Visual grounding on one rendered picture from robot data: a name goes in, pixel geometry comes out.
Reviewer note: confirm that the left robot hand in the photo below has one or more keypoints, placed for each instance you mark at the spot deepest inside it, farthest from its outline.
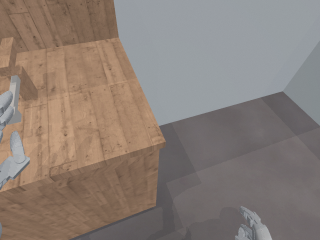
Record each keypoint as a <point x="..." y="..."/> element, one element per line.
<point x="15" y="164"/>

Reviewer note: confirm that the tap lever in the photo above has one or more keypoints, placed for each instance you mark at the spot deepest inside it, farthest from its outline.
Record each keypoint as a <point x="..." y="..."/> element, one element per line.
<point x="15" y="89"/>

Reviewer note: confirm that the right robot hand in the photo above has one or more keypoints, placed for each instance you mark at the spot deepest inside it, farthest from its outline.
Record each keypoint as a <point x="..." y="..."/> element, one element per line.
<point x="259" y="231"/>

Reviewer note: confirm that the counter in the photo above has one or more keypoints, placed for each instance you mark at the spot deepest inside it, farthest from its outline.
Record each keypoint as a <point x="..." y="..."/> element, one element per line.
<point x="86" y="125"/>

